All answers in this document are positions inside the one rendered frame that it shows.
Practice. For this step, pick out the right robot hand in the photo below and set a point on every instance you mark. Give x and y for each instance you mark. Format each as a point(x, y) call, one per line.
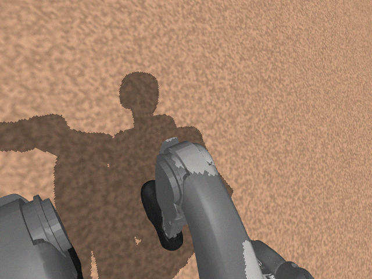
point(269, 260)

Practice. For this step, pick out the left robot foot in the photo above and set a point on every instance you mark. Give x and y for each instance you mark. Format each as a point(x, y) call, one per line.
point(76, 262)

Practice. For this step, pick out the right robot arm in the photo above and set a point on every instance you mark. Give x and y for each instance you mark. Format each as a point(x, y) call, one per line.
point(290, 270)

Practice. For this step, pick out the right robot foot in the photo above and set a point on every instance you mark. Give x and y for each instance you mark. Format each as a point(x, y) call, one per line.
point(154, 213)

